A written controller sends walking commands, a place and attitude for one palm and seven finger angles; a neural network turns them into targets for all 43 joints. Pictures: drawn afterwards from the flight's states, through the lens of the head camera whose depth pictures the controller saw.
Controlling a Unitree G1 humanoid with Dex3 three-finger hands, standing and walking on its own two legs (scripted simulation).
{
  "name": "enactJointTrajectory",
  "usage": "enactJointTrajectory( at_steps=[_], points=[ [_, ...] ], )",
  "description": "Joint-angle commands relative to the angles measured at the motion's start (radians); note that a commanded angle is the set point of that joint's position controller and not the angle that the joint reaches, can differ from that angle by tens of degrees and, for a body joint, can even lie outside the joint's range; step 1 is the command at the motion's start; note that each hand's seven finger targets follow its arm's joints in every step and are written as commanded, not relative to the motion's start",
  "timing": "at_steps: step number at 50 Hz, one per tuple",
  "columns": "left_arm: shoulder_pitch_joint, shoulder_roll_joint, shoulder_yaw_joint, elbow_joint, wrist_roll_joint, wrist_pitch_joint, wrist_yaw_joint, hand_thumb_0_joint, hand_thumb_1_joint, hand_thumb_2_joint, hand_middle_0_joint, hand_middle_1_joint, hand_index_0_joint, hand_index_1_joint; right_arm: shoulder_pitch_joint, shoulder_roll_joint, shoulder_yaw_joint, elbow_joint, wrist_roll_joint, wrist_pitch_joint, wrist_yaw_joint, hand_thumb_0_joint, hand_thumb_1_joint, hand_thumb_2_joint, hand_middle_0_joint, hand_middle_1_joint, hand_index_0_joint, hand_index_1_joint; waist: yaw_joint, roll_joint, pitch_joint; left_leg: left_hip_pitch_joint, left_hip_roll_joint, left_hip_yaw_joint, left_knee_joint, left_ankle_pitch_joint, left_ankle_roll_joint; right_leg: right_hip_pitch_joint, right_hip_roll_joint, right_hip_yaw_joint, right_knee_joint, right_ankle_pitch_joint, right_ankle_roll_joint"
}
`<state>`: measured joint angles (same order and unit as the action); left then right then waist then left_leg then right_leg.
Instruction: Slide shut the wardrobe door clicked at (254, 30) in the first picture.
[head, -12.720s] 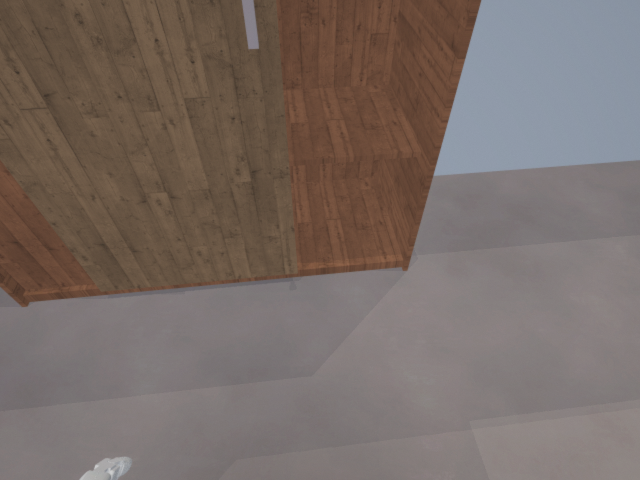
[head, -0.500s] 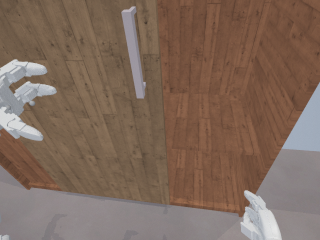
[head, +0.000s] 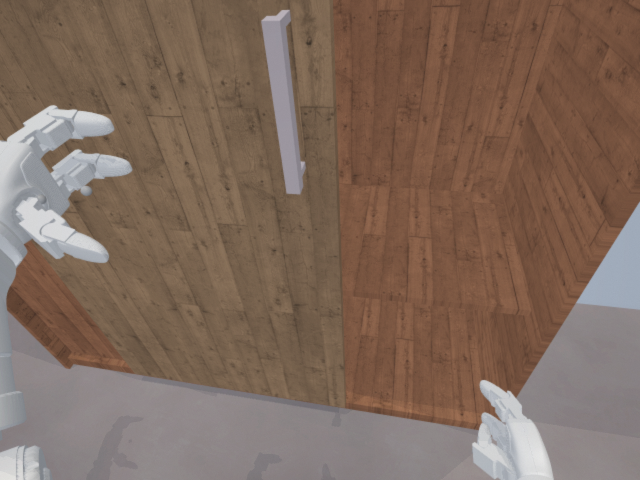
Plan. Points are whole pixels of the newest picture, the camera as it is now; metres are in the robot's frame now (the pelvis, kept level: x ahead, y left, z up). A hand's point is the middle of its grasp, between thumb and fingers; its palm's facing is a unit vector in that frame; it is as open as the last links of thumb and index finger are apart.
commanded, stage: move the hooked fingers beside the handle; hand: left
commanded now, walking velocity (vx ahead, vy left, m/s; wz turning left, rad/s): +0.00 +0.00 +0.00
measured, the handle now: (289, 110) +0.50 +0.10 +0.26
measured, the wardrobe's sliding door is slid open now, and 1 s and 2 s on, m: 0.42 0.42 0.42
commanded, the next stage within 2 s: none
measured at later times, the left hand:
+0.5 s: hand (148, 167) +0.34 +0.23 +0.26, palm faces +0.01 -1.00 -0.09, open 14.0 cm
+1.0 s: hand (197, 146) +0.40 +0.19 +0.26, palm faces -0.02 -1.00 -0.05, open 14.0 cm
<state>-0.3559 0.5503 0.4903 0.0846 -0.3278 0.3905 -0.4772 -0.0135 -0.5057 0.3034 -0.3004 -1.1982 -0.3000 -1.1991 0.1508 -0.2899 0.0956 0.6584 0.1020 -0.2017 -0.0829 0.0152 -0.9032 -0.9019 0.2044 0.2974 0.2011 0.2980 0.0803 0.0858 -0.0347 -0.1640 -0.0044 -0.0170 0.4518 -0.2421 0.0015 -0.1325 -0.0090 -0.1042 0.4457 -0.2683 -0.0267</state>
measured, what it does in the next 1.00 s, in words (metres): stands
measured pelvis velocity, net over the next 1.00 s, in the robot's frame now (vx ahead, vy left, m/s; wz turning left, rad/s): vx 0.01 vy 0.00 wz -0.03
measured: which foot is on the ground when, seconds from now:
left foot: down 0.00-1.00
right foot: down 0.00-1.00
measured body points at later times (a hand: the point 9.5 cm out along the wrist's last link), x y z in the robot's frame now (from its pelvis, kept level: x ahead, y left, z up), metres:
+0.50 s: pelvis +0.01 +0.00 +0.00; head -0.01 -0.03 +0.45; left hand +0.34 +0.28 +0.27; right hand +0.21 -0.23 -0.08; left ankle +0.00 +0.12 -0.74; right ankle -0.01 -0.10 -0.74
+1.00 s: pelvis +0.01 +0.00 +0.00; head +0.00 -0.03 +0.45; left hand +0.39 +0.25 +0.26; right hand +0.19 -0.24 -0.09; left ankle +0.00 +0.12 -0.74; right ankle -0.01 -0.10 -0.74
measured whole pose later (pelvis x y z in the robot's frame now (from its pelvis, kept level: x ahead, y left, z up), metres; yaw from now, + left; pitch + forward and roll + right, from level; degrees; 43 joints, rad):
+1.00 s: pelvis +0.01 +0.00 +0.00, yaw -2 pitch -1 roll +0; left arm -0.62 0.42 0.33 0.30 -0.24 0.37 -0.27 -0.01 -0.50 0.30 -0.30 -1.20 -0.30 -1.20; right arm 0.17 -0.28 0.07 0.67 0.09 -0.13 -0.08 0.01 -0.90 -0.90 0.20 0.30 0.20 0.30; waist 0.03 0.07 -0.03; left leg -0.16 0.00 0.01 0.43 -0.25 0.00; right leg -0.15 -0.01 -0.08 0.44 -0.27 -0.02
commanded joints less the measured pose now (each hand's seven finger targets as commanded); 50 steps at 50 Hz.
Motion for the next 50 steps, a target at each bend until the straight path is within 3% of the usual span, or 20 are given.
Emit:
enactJointTrajectory(
  at_steps=[1, 3, 6, 9, 11, 14, 19, 23, 25, 27, 30, 31, 35, 37, 38, 39, 41, 48, 49, 50],
  points=[
    [-0.431, 0.286, 0.054, -0.208, -0.007, -0.080, 0.030, 0.000, -0.500, 0.300, -0.300, -1.200, -0.300, -1.200, -0.173, -0.098, -0.042, -0.171, 0.000, -0.066, -0.004, 0.000, -0.900, -0.900, 0.200, 0.300, 0.200, 0.300, -0.031, 0.007, -0.208, 0.129, -0.017, -0.039, -0.044, 0.181, 0.038, -0.033, -0.001, 0.054, -0.071, 0.205, 0.009],
    [-0.415, 0.274, 0.054, -0.214, -0.003, -0.077, 0.037, 0.000, -0.500, 0.300, -0.300, -1.200, -0.300, -1.200, -0.175, -0.091, -0.039, -0.176, -0.001, -0.061, -0.001, 0.000, -0.900, -0.900, 0.200, 0.300, 0.200, 0.300, -0.023, 0.026, -0.236, 0.136, -0.018, -0.037, -0.043, 0.218, 0.035, -0.011, -0.002, 0.050, -0.056, 0.248, 0.006],
    [-0.402, 0.269, 0.065, -0.168, -0.007, -0.063, 0.056, 0.000, -0.500, 0.300, -0.300, -1.200, -0.300, -1.200, -0.179, -0.095, -0.039, -0.167, -0.003, -0.047, 0.004, 0.000, -0.900, -0.900, 0.200, 0.300, 0.200, 0.300, -0.020, -0.038, -0.193, 0.099, -0.014, -0.032, -0.046, 0.213, 0.036, -0.014, -0.001, 0.048, -0.062, 0.255, 0.010],
    [-0.420, 0.247, 0.041, -0.180, 0.007, -0.054, 0.081, 0.000, -0.500, 0.300, -0.300, -1.200, -0.300, -1.200, -0.181, -0.090, -0.041, -0.172, -0.002, -0.036, 0.007, 0.000, -0.900, -0.900, 0.200, 0.300, 0.200, 0.300, -0.017, 0.004, -0.203, 0.100, -0.012, -0.029, -0.046, 0.231, 0.030, -0.006, -0.004, 0.046, -0.056, 0.258, 0.005],
    [-0.413, 0.243, 0.050, -0.217, 0.006, -0.053, 0.092, 0.000, -0.500, 0.300, -0.300, -1.200, -0.300, -1.200, -0.184, -0.088, -0.044, -0.182, -0.003, -0.036, 0.009, 0.000, -0.900, -0.900, 0.200, 0.300, 0.200, 0.300, -0.016, -0.026, -0.246, 0.123, -0.013, -0.027, -0.042, 0.257, 0.035, 0.010, -0.002, 0.046, -0.047, 0.295, 0.008],
    [-0.376, 0.247, 0.064, -0.174, 0.005, -0.043, 0.102, 0.000, -0.500, 0.300, -0.300, -1.200, -0.300, -1.200, -0.180, -0.091, -0.045, -0.172, -0.005, -0.019, 0.010, 0.000, -0.900, -0.900, 0.200, 0.300, 0.200, 0.300, -0.013, -0.054, -0.224, 0.103, -0.010, -0.020, -0.038, 0.268, 0.036, 0.017, -0.003, 0.048, -0.050, 0.315, 0.009],
    [-0.460, 0.222, 0.020, -0.152, 0.015, -0.041, 0.119, 0.000, -0.500, 0.300, -0.300, -1.200, -0.300, -1.200, -0.177, -0.094, -0.049, -0.166, -0.003, -0.012, 0.003, 0.000, -0.900, -0.900, 0.200, 0.300, 0.200, 0.300, -0.030, -0.055, -0.206, 0.100, -0.010, -0.019, -0.038, 0.248, 0.036, -0.001, -0.004, 0.050, -0.055, 0.295, 0.012],
    [-0.550, 0.168, -0.049, -0.182, 0.029, -0.056, 0.124, 0.000, -0.500, 0.300, -0.300, -1.200, -0.300, -1.200, -0.175, -0.086, -0.048, -0.171, -0.002, -0.016, -0.002, 0.000, -0.900, -0.900, 0.200, 0.300, 0.200, 0.300, -0.047, -0.006, -0.247, 0.149, -0.012, -0.022, -0.036, 0.265, 0.036, -0.011, -0.002, 0.051, -0.048, 0.309, 0.008],
    [-0.569, 0.156, -0.061, -0.152, 0.025, -0.065, 0.136, 0.000, -0.500, 0.300, -0.300, -1.200, -0.300, -1.200, -0.175, -0.089, -0.048, -0.157, -0.003, -0.015, -0.004, 0.000, -0.900, -0.900, 0.200, 0.300, 0.200, 0.300, -0.052, -0.019, -0.219, 0.136, -0.013, -0.022, -0.036, 0.238, 0.037, -0.019, -0.002, 0.055, -0.061, 0.292, 0.007],
    [-0.553, 0.178, -0.031, -0.130, 0.028, -0.063, 0.145, 0.000, -0.500, 0.300, -0.300, -1.200, -0.300, -1.200, -0.170, -0.090, -0.049, -0.158, -0.006, -0.016, -0.005, 0.000, -0.900, -0.900, 0.200, 0.300, 0.200, 0.300, -0.038, -0.041, -0.251, 0.139, -0.013, -0.026, -0.037, 0.258, 0.037, 0.002, -0.003, 0.055, -0.050, 0.312, 0.006],
    [-0.581, 0.163, -0.049, -0.077, 0.037, -0.055, 0.163, 0.000, -0.500, 0.300, -0.300, -1.200, -0.300, -1.200, -0.166, -0.091, -0.050, -0.148, -0.007, -0.004, -0.003, 0.000, -0.900, -0.900, 0.200, 0.300, 0.200, 0.300, -0.045, -0.053, -0.221, 0.114, -0.012, -0.021, -0.038, 0.247, 0.037, -0.007, -0.004, 0.055, -0.057, 0.308, 0.008],
    [-0.586, 0.179, -0.037, -0.059, 0.041, -0.054, 0.169, 0.000, -0.500, 0.300, -0.300, -1.200, -0.300, -1.200, -0.164, -0.093, -0.051, -0.146, -0.007, -0.001, -0.004, 0.000, -0.900, -0.900, 0.200, 0.300, 0.200, 0.300, -0.044, -0.051, -0.224, 0.109, -0.011, -0.019, -0.039, 0.242, 0.036, -0.003, -0.006, 0.056, -0.055, 0.305, 0.008],
    [-0.652, 0.144, -0.079, -0.062, 0.053, -0.071, 0.189, 0.000, -0.500, 0.300, -0.300, -1.200, -0.300, -1.200, -0.161, -0.088, -0.051, -0.149, -0.009, 0.004, -0.001, 0.000, -0.900, -0.900, 0.200, 0.300, 0.200, 0.300, -0.052, -0.039, -0.236, 0.122, -0.008, -0.021, -0.040, 0.257, 0.035, 0.001, -0.006, 0.056, -0.052, 0.314, 0.004],
    [-0.636, 0.165, -0.051, -0.067, 0.056, -0.077, 0.194, 0.000, -0.500, 0.300, -0.300, -1.200, -0.300, -1.200, -0.158, -0.086, -0.054, -0.157, -0.011, 0.005, -0.001, 0.000, -0.900, -0.900, 0.200, 0.300, 0.200, 0.300, -0.043, -0.050, -0.284, 0.140, -0.009, -0.014, -0.033, 0.295, 0.038, 0.028, -0.006, 0.060, -0.042, 0.362, 0.004],
    [-0.651, 0.147, -0.067, -0.055, 0.056, -0.075, 0.194, 0.000, -0.500, 0.300, -0.300, -1.200, -0.300, -1.200, -0.156, -0.084, -0.053, -0.156, -0.012, 0.007, -0.002, 0.000, -0.900, -0.900, 0.200, 0.300, 0.200, 0.300, -0.048, -0.052, -0.282, 0.140, -0.010, -0.011, -0.031, 0.299, 0.038, 0.026, -0.006, 0.060, -0.040, 0.374, 0.006],
    [-0.639, 0.158, -0.059, -0.008, 0.057, -0.077, 0.199, 0.000, -0.500, 0.300, -0.300, -1.200, -0.300, -1.200, -0.143, -0.090, -0.055, -0.144, -0.014, 0.013, -0.002, 0.000, -0.900, -0.900, 0.200, 0.300, 0.200, 0.300, -0.048, -0.083, -0.264, 0.121, -0.007, -0.012, -0.031, 0.287, 0.037, 0.027, -0.006, 0.058, -0.046, 0.361, 0.006],
    [-0.647, 0.178, -0.036, -0.012, 0.061, -0.083, 0.203, 0.000, -0.500, 0.300, -0.300, -1.200, -0.300, -1.200, -0.142, -0.090, -0.056, -0.151, -0.014, 0.014, -0.001, 0.000, -0.900, -0.900, 0.200, 0.300, 0.200, 0.300, -0.043, -0.075, -0.272, 0.117, -0.008, -0.009, -0.034, 0.294, 0.039, 0.037, -0.006, 0.063, -0.044, 0.377, 0.006],
    [-0.746, 0.096, -0.127, -0.007, 0.069, -0.093, 0.211, 0.000, -0.500, 0.300, -0.300, -1.200, -0.300, -1.200, -0.127, -0.089, -0.061, -0.145, -0.012, 0.017, -0.001, 0.000, -0.900, -0.900, 0.200, 0.300, 0.200, 0.300, -0.069, -0.037, -0.281, 0.147, -0.008, -0.008, -0.028, 0.316, 0.038, 0.014, -0.004, 0.059, -0.041, 0.390, 0.003],
    [-0.737, 0.107, -0.110, 0.011, 0.068, -0.099, 0.218, 0.000, -0.500, 0.300, -0.300, -1.200, -0.300, -1.200, -0.118, -0.088, -0.064, -0.141, -0.015, 0.016, -0.001, 0.000, -0.900, -0.900, 0.200, 0.300, 0.200, 0.300, -0.066, -0.067, -0.269, 0.135, -0.006, -0.013, -0.025, 0.311, 0.039, 0.018, -0.002, 0.058, -0.046, 0.383, 0.002],
    [-0.728, 0.120, -0.097, 0.020, 0.069, -0.099, 0.222, 0.000, -0.500, 0.300, -0.300, -1.200, -0.300, -1.200, -0.120, -0.090, -0.064, -0.141, -0.014, 0.016, -0.001, 0.000, -0.900, -0.900, 0.200, 0.300, 0.200, 0.300, -0.062, -0.056, -0.269, 0.130, -0.007, -0.011, -0.029, 0.301, 0.038, 0.018, -0.001, 0.062, -0.049, 0.378, 0.002]
  ],
)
